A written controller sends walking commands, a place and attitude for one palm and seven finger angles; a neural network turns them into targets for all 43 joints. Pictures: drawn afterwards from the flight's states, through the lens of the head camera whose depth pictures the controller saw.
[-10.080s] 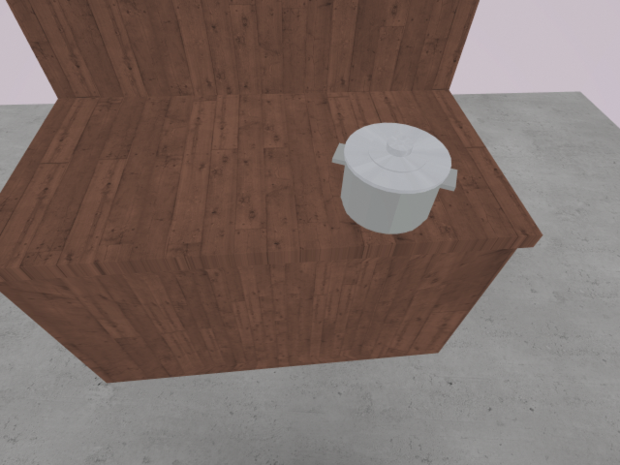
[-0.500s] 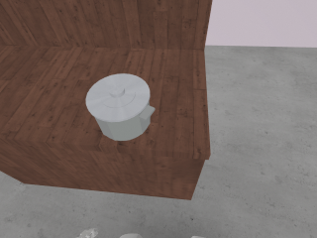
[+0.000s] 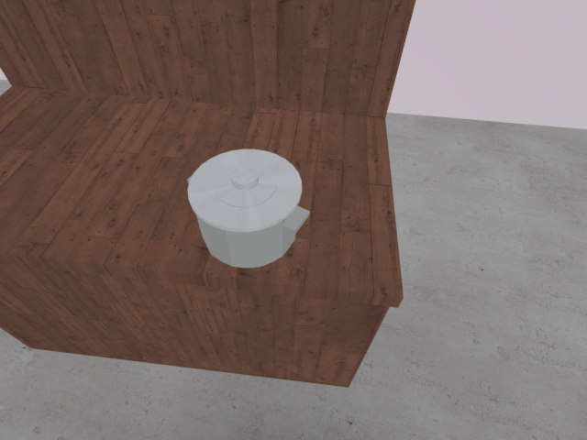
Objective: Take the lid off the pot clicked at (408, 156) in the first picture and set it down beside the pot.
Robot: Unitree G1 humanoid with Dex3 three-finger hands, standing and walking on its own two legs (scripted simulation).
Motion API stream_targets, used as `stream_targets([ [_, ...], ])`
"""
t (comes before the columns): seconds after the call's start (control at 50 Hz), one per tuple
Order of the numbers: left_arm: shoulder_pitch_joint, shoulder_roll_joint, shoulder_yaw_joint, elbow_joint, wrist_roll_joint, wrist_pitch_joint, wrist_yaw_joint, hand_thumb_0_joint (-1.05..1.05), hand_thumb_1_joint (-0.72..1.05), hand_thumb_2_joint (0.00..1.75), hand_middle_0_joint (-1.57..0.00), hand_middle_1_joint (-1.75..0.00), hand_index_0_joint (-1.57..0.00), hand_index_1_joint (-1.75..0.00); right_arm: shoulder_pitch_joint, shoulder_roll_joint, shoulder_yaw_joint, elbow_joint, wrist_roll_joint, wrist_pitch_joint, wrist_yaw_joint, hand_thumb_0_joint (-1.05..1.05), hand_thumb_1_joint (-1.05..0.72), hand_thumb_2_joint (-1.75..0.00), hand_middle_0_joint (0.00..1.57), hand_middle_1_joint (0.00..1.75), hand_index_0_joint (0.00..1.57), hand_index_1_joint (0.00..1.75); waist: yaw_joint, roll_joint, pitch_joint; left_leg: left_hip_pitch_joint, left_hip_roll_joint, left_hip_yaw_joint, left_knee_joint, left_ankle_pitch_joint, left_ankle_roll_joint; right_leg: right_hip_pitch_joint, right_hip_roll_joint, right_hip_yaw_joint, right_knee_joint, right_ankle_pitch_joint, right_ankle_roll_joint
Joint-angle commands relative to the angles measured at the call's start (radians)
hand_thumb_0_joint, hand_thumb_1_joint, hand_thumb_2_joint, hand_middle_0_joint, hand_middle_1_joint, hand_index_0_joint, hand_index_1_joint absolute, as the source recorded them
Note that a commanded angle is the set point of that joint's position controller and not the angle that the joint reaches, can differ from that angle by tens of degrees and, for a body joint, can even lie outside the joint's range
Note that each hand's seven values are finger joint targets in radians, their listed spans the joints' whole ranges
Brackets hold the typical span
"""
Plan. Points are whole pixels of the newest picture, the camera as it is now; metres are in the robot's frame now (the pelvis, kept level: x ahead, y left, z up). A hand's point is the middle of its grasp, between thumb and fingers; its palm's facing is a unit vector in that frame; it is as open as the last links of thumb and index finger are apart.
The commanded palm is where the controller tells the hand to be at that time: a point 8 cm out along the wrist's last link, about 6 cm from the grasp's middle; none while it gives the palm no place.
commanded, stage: come to a stop and stand still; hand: left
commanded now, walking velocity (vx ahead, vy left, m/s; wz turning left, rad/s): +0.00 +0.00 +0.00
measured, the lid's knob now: (244, 177) +0.51 +0.12 +0.05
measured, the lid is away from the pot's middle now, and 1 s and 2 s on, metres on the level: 0.00 0.00 0.00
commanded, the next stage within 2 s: look again from close up in 0.80 s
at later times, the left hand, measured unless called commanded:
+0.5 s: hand out of the picture +0.00 +0.13 -0.18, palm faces +0.03 -0.98 -0.20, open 7.3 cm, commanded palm none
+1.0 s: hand out of the picture -0.01 +0.13 -0.18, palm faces +0.03 -0.98 -0.18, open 7.4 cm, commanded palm none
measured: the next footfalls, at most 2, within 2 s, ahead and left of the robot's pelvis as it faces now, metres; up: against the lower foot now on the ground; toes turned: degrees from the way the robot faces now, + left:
right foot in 0.08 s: -0.02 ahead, -0.11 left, +0.00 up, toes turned +0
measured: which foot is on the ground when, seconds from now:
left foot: down 0.00-1.00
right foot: up 0.00-0.06, down 0.08-1.00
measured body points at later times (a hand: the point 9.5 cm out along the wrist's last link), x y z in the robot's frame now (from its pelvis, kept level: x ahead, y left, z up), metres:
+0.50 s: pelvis -0.01 -0.05 -0.01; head -0.01 -0.04 +0.44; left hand +0.00 +0.18 -0.16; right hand +0.01 -0.28 -0.16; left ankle -0.02 +0.07 -0.74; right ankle -0.06 -0.11 -0.74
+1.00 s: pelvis +0.00 -0.04 +0.00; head +0.01 -0.03 +0.45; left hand -0.01 +0.18 -0.16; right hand +0.02 -0.27 -0.16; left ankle -0.02 +0.07 -0.74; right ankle -0.06 -0.11 -0.74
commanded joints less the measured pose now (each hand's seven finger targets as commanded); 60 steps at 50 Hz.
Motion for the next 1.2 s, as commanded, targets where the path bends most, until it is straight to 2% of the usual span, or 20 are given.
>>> stream_targets([
  [0.0,0.091,0.035,-0.007,-0.013,-0.001,-0.031,0.006,0.0,0.9,0.9,-0.2,-0.3,-0.2,-0.3,0.085,-0.166,-0.041,0.0,0.005,-0.007,-0.008,0.0,-0.9,-0.9,0.2,0.3,0.2,0.3,-0.005,0.147,-0.049,0.077,0.208,-0.232,-0.114,0.075,0.108,0.093,-0.006,-0.012,-0.319,0.153,-0.01],
  [0.02,0.126,0.045,-0.008,0.003,0.002,-0.041,0.011,0.0,0.9,0.9,-0.2,-0.3,-0.2,-0.3,0.077,-0.147,-0.037,0.0,0.011,-0.007,-0.005,0.0,-0.9,-0.9,0.2,0.3,0.2,0.3,0.007,0.098,-0.054,0.045,0.158,-0.185,-0.067,0.031,0.065,0.157,-0.031,0.015,-0.444,0.242,-0.015],
  [0.04,0.165,0.072,-0.02,-0.022,0.033,-0.062,0.047,0.0,0.9,0.9,-0.2,-0.3,-0.2,-0.3,-0.026,-0.186,-0.041,-0.075,0.027,-0.022,0.0,0.0,-0.9,-0.9,0.2,0.3,0.2,0.3,0.05,-0.101,0.058,0.036,0.114,-0.031,0.148,0.087,0.007,-0.002,-0.078,0.085,-0.488,0.462,-0.001],
  [0.06,0.088,0.099,-0.028,-0.063,0.024,-0.074,0.046,0.0,0.9,0.9,-0.2,-0.3,-0.2,-0.3,0.02,-0.103,-0.023,-0.108,0.017,-0.018,0.022,0.0,-0.9,-0.9,0.2,0.3,0.2,0.3,-0.016,-0.179,0.055,-0.064,0.039,-0.006,0.225,-0.145,-0.004,-0.041,-0.161,0.185,-0.502,0.344,-0.044],
  [0.08,0.037,0.106,-0.038,-0.08,0.02,-0.081,0.039,0.0,0.9,0.9,-0.2,-0.3,-0.2,-0.3,0.037,-0.09,-0.02,-0.094,0.008,-0.011,0.03,0.0,-0.9,-0.9,0.2,0.3,0.2,0.3,-0.038,-0.063,0.047,-0.048,0.024,-0.001,0.27,-0.187,-0.006,-0.063,-0.171,0.181,-0.479,0.278,-0.095],
  [0.1,0.027,0.116,-0.026,-0.087,0.015,-0.085,0.034,0.0,0.9,0.9,-0.2,-0.3,-0.2,-0.3,0.072,-0.089,-0.02,-0.08,0.004,0.001,0.036,0.0,-0.9,-0.9,0.2,0.3,0.2,0.3,-0.041,-0.109,-0.03,-0.052,0.019,0.009,0.29,-0.168,-0.015,0.003,-0.164,0.18,-0.479,0.268,-0.13],
  [0.14,0.058,0.087,-0.021,-0.103,0.013,-0.095,0.043,0.0,0.9,0.9,-0.2,-0.3,-0.2,-0.3,0.038,-0.096,-0.019,-0.099,0.005,-0.008,0.031,0.0,-0.9,-0.9,0.2,0.3,0.2,0.3,-0.023,-0.158,-0.016,-0.141,0.018,-0.009,0.373,-0.19,0.001,0.069,-0.172,0.198,-0.419,0.509,-0.16],
  [0.18,0.081,0.082,-0.023,-0.102,0.018,-0.103,0.046,0.0,0.9,0.9,-0.2,-0.3,-0.2,-0.3,0.042,-0.078,-0.009,-0.1,0.011,-0.025,0.023,0.0,-0.9,-0.9,0.2,0.3,0.2,0.3,-0.019,-0.138,-0.055,-0.118,0.026,-0.004,0.272,-0.215,0.006,0.155,-0.178,0.173,-0.327,0.822,-0.175],
  [0.2,0.08,0.085,-0.025,-0.098,0.014,-0.101,0.045,0.0,0.9,0.9,-0.2,-0.3,-0.2,-0.3,0.058,-0.065,-0.001,-0.082,0.014,-0.026,0.021,0.0,-0.9,-0.9,0.2,0.3,0.2,0.3,-0.018,-0.084,-0.066,-0.048,0.02,0.007,0.203,-0.163,0.001,0.134,-0.177,0.15,-0.306,0.8,-0.166],
  [0.22,0.079,0.084,-0.029,-0.1,0.012,-0.098,0.046,0.0,0.9,0.9,-0.2,-0.3,-0.2,-0.3,0.078,-0.06,0.001,-0.069,0.017,-0.03,0.017,0.0,-0.9,-0.9,0.2,0.3,0.2,0.3,-0.032,-0.071,-0.042,0.021,0.021,-0.002,0.11,-0.085,0.005,0.077,-0.154,0.139,-0.282,0.749,-0.14],
  [0.26,0.105,0.059,-0.038,-0.095,0.004,-0.092,0.044,0.0,0.9,0.9,-0.2,-0.3,-0.2,-0.3,0.104,-0.098,0.002,-0.036,0.016,-0.041,0.008,0.0,-0.9,-0.9,0.2,0.3,0.2,0.3,-0.017,0.006,-0.023,0.092,0.095,-0.076,0.081,0.173,0.039,0.015,-0.078,0.098,-0.274,0.576,-0.077],
  [0.28,0.121,0.048,-0.037,-0.089,0.004,-0.088,0.046,0.0,0.9,0.9,-0.2,-0.3,-0.2,-0.3,0.105,-0.102,0.004,-0.028,0.016,-0.039,0.004,0.0,-0.9,-0.9,0.2,0.3,0.2,0.3,-0.005,0.012,-0.007,0.076,0.116,-0.083,0.083,0.172,0.048,0.012,-0.069,0.1,-0.312,0.481,-0.066],
  [0.3,0.125,0.056,-0.038,-0.073,0.001,-0.083,0.043,0.0,0.9,0.9,-0.2,-0.3,-0.2,-0.3,0.088,-0.094,0.01,-0.016,0.014,-0.039,0.003,0.0,-0.9,-0.9,0.2,0.3,0.2,0.3,0.004,0.105,0.003,0.07,0.108,-0.094,0.065,0.166,0.047,0.011,-0.066,0.098,-0.322,0.416,-0.059],
  [0.32,0.128,0.064,-0.038,-0.067,0.001,-0.08,0.043,0.0,0.9,0.9,-0.2,-0.3,-0.2,-0.3,0.08,-0.089,0.014,-0.009,0.015,-0.036,0.002,0.0,-0.9,-0.9,0.2,0.3,0.2,0.3,0.007,0.124,0.044,0.033,0.102,-0.105,0.055,0.122,0.05,0.012,-0.061,0.103,-0.34,0.357,-0.055],
  [0.38,0.127,0.074,-0.042,-0.053,0.003,-0.086,0.039,0.0,0.9,0.9,-0.2,-0.3,-0.2,-0.3,0.078,-0.078,0.018,-0.002,0.017,-0.03,0.004,0.0,-0.9,-0.9,0.2,0.3,0.2,0.3,0.001,0.013,0.068,0.006,0.073,-0.059,0.057,-0.005,0.024,0.014,-0.089,0.153,-0.406,0.339,-0.051],
  [0.42,0.12,0.08,-0.043,-0.052,0.002,-0.086,0.035,0.0,0.9,0.9,-0.2,-0.3,-0.2,-0.3,0.086,-0.083,0.018,0.007,0.016,-0.032,0.005,0.0,-0.9,-0.9,0.2,0.3,0.2,0.3,-0.001,0.013,0.041,0.032,0.069,-0.058,0.047,-0.016,0.02,0.015,-0.091,0.15,-0.414,0.317,-0.052],
  [0.48,0.128,0.084,-0.044,-0.041,0.002,-0.093,0.036,0.0,0.9,0.9,-0.2,-0.3,-0.2,-0.3,0.092,-0.084,0.023,0.023,0.018,-0.039,0.004,0.0,-0.9,-0.9,0.2,0.3,0.2,0.3,0.001,-0.021,0.001,0.045,0.072,-0.049,0.045,0.03,0.018,0.071,-0.1,0.146,-0.403,0.454,-0.042],
  [0.68,0.144,0.081,-0.048,-0.008,0.001,-0.093,0.038,0.0,0.9,0.9,-0.2,-0.3,-0.2,-0.3,0.094,-0.088,0.029,0.068,0.022,-0.045,-0.004,0.0,-0.9,-0.9,0.2,0.3,0.2,0.3,0.007,-0.006,-0.003,0.075,0.084,-0.05,0.022,0.119,0.02,0.114,-0.101,0.123,-0.386,0.627,-0.028],
  [0.92,0.149,0.07,-0.053,0.017,0.001,-0.086,0.034,0.0,0.9,0.9,-0.2,-0.3,-0.2,-0.3,0.094,-0.095,0.031,0.092,0.023,-0.047,-0.005,0.0,-0.9,-0.9,0.2,0.3,0.2,0.3,0.012,0.013,0.03,0.107,0.092,-0.065,-0.016,0.147,0.028,0.085,-0.094,0.108,-0.404,0.522,-0.037],
  [1.18,0.161,0.058,-0.057,0.03,0.001,-0.087,0.034,0.0,0.9,0.9,-0.2,-0.3,-0.2,-0.3,0.103,-0.096,0.03,0.105,0.022,-0.05,-0.005,0.0,-0.9,-0.9,0.2,0.3,0.2,0.3,0.012,0.019,0.011,0.144,0.096,-0.075,-0.035,0.19,0.035,0.09,-0.102,0.098,-0.404,0.513,-0.05],
])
